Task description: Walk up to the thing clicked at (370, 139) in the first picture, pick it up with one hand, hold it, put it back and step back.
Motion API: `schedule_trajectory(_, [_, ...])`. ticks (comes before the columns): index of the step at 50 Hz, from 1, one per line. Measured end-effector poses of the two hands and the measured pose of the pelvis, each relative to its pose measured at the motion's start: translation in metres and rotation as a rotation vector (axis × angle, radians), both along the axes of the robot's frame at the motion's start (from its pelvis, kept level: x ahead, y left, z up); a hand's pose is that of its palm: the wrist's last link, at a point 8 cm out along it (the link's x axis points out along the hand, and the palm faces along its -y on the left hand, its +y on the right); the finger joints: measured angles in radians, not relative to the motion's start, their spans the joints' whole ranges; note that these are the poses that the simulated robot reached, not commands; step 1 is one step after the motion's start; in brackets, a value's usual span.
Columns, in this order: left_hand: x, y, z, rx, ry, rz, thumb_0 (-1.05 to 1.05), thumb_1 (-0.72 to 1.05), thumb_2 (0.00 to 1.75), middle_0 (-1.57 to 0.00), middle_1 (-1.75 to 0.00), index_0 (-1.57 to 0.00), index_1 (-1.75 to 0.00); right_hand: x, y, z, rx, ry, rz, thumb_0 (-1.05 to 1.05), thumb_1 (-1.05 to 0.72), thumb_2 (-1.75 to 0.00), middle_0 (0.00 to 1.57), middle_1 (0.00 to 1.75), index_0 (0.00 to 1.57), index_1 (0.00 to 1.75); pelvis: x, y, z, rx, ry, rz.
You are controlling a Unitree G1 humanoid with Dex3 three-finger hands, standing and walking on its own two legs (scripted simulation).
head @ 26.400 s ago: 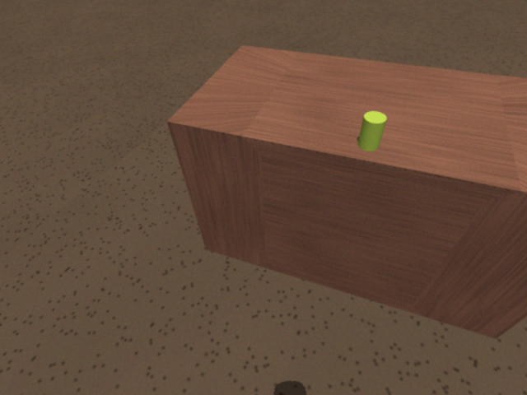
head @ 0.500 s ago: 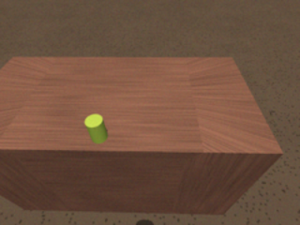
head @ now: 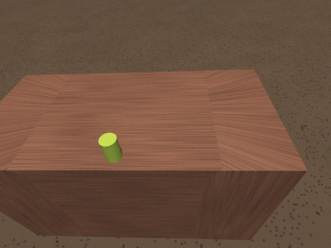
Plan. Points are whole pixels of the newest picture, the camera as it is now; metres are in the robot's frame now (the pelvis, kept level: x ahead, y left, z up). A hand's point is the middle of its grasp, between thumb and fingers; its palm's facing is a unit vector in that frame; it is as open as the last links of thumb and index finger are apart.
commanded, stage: stand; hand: left
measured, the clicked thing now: (111, 148) +0.45 +0.21 -0.03
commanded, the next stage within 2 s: step back in 1.96 s
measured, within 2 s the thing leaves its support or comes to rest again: neither
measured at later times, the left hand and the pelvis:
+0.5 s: hand out of the picture +0.08 +0.24 -0.15, palm faces -0.01 -0.94 -0.34, open 7.3 cm; pelvis +0.01 +0.00 +0.00, yaw +0 degrees
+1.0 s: hand out of the picture +0.09 +0.24 -0.15, palm faces -0.01 -0.94 -0.34, open 7.3 cm; pelvis +0.02 +0.00 +0.00, yaw -1 degrees
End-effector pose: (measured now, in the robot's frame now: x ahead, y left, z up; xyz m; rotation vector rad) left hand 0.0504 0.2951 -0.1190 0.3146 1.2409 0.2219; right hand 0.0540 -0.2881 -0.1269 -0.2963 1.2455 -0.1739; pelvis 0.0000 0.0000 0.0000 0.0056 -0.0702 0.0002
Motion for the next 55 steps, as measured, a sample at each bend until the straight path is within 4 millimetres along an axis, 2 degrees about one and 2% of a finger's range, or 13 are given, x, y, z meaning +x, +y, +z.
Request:
schedule_trajectory(5, [-0.002,-0.001,-0.001,-0.001,0.02,0.003,0.0,0.86,0.89,-0.2,-0.3,-0.21,-0.3,-0.007,-0.007,0.001,-0.011,0.029,-0.008,0.0,-0.9,-0.9,0.2,0.3,0.2,0.3,0.0,-0.002,0.001,-0.001,0.007,-0.001])
schedule_trajectory(13, [0.003,-0.004,-0.002,-0.012,0.033,0.005,0.01,0.9,0.89,-0.2,-0.3,-0.21,-0.3,-0.012,-0.01,0.003,-0.02,0.057,-0.014,0.01,-0.91,-0.9,0.2,0.3,0.2,0.3,0.004,-0.003,0.002,-0.001,0.014,-0.003])
schedule_trajectory(33, [0.03,-0.007,0.003,-0.014,0.003,-0.003,0.0,0.91,0.89,-0.2,-0.3,-0.21,-0.3,0.019,-0.008,0.004,-0.01,0.011,0.0,0.0,-0.9,-0.9,0.2,0.3,0.2,0.3,0.016,-0.004,0.004,-0.004,0.02,-0.008])
schedule_trajectory(55, [0.038,-0.007,0.003,-0.017,0.008,-0.002,0.01,0.91,0.89,-0.2,-0.3,-0.21,-0.3,0.024,-0.011,0.007,-0.021,0.011,-0.002,0.0,-0.9,-0.9,0.2,0.3,0.2,0.3,0.022,-0.004,0.005,-0.004,0.025,-0.013])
